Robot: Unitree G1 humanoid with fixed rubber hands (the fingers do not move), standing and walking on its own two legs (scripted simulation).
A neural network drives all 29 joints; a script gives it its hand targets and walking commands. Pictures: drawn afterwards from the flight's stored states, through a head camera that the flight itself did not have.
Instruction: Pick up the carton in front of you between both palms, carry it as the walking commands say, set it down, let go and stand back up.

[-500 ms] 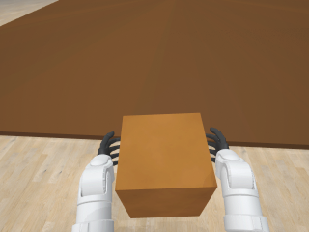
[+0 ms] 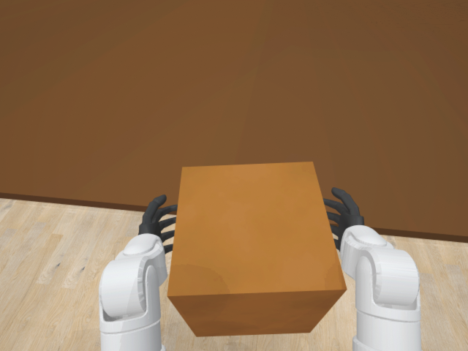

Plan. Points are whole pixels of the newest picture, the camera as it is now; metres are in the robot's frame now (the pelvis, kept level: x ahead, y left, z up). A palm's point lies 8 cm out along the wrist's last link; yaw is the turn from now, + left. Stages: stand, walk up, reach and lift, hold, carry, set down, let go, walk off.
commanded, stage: carry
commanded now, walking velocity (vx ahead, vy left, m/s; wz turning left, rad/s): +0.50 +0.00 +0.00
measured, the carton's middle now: (250, 255) +0.28 +0.00 +0.01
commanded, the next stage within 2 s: none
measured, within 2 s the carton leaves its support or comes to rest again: neither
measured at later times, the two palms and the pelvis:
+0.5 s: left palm (169, 77) +0.63 +0.16 +0.15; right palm (310, 79) +0.59 -0.14 +0.16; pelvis +0.30 +0.05 +0.00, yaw -4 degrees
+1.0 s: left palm (186, 38) +0.91 +0.16 +0.11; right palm (289, 33) +0.91 -0.14 +0.12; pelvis +0.50 +0.02 -0.01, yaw -3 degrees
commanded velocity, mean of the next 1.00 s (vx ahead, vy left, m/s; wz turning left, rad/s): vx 0.21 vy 0.00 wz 0.00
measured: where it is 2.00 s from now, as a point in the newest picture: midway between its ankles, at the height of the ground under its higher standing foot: (230, 246)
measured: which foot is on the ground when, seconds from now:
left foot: up 0.00-0.14, down 0.16-0.68, up 0.70-0.92, down 0.94-1.00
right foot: down 0.00-0.18, up 0.20-0.64, down 0.66-1.00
